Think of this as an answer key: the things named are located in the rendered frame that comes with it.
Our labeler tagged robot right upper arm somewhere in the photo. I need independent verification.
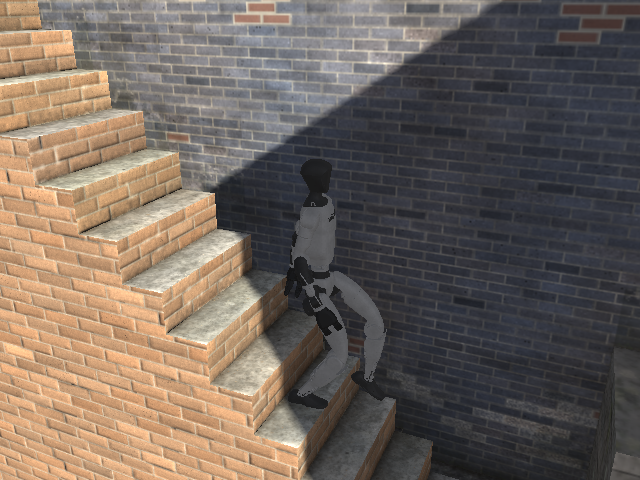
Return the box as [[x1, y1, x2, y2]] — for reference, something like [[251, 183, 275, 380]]
[[292, 208, 320, 266]]

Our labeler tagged robot left forearm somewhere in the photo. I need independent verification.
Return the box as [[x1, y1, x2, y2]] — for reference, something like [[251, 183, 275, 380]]
[[289, 231, 298, 268]]

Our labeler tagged left robot thigh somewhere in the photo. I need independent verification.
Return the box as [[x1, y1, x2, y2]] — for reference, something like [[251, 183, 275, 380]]
[[330, 271, 384, 339]]

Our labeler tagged robot left hand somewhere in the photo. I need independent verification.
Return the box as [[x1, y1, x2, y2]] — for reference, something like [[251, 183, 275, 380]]
[[284, 267, 302, 298]]

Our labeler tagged robot right forearm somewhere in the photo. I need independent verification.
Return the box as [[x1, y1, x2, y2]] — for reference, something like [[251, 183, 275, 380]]
[[294, 256, 326, 312]]

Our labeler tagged right robot foot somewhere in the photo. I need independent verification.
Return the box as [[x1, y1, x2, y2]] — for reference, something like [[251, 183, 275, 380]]
[[288, 389, 328, 409]]

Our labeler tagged robot right hand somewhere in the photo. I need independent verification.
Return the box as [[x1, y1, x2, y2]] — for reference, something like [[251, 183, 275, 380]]
[[315, 307, 343, 336]]

